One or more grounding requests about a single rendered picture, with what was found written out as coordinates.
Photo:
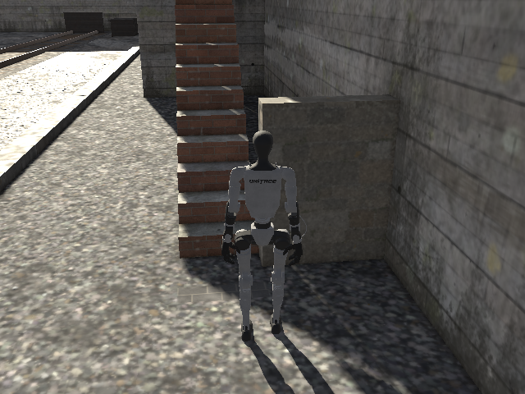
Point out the stairs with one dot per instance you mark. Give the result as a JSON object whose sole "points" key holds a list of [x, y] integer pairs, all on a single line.
{"points": [[211, 125]]}

